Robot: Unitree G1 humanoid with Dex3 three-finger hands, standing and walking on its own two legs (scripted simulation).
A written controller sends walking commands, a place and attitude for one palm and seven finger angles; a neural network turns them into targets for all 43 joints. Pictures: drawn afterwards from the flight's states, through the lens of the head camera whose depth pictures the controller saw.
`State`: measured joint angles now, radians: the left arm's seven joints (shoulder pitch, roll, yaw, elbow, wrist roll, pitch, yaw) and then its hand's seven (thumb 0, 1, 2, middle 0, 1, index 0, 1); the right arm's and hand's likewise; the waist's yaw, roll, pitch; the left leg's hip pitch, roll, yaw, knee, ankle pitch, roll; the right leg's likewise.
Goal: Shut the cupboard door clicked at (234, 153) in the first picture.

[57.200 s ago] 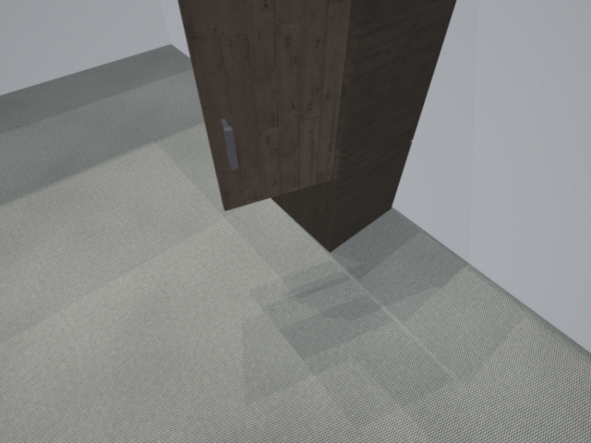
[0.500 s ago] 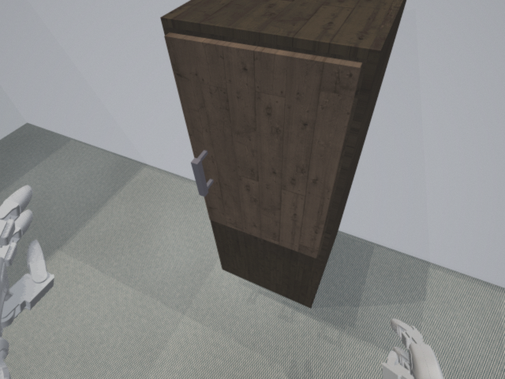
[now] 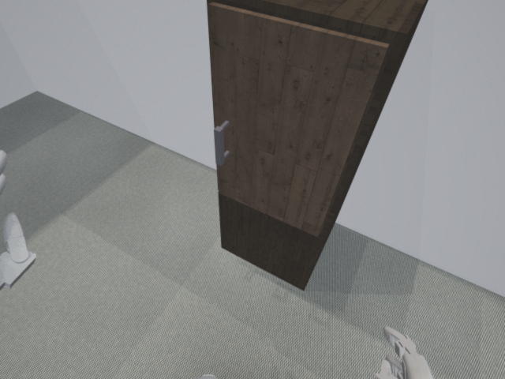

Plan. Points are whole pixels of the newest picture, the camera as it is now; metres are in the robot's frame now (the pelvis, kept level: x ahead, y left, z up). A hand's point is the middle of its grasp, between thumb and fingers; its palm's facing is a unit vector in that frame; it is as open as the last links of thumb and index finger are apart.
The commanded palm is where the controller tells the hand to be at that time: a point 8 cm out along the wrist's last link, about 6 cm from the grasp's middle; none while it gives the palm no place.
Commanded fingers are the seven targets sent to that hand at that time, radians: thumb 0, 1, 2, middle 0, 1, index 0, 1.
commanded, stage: step back with the hand held close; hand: left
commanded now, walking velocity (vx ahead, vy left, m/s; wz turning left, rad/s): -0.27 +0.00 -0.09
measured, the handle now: (223, 143) +0.71 +0.11 -0.07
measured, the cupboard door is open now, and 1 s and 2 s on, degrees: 1 1 1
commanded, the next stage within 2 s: stop stepping back and stand still in 0.40 s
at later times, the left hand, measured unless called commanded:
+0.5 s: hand out of the picture +0.05 +0.29 +0.18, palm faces +0.48 -0.76 -0.43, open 7.5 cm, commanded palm +0.00 +0.32 +0.19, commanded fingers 0.00 0.90 0.90 -0.20 -0.30 -0.20 -0.30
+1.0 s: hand out of the picture -0.07 +0.29 +0.21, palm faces +0.32 -0.82 -0.47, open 7.5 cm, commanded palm -0.11 +0.34 +0.19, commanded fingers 0.00 0.90 0.90 -0.20 -0.30 -0.20 -0.30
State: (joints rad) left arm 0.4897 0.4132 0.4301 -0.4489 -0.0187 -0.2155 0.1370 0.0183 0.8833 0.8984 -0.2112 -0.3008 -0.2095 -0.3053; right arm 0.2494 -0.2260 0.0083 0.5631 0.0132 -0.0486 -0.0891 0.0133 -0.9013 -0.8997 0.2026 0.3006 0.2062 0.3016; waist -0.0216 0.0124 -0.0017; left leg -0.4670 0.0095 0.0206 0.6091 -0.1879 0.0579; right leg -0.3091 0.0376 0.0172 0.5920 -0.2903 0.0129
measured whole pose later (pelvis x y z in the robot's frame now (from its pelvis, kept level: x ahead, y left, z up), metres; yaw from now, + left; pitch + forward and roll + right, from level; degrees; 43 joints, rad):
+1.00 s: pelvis -0.29 +0.06 +0.01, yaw -7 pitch -1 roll +0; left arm 0.56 0.51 0.44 -0.57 -0.05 -0.18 0.14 0.02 0.88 0.90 -0.21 -0.30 -0.21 -0.31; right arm 0.27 -0.19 0.01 0.67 -0.01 -0.04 -0.05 0.01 -0.90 -0.90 0.20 0.30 0.21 0.30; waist 0.01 -0.06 -0.06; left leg -0.64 0.04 0.05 1.07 -0.35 -0.04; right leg -0.22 0.07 -0.09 0.53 -0.30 -0.13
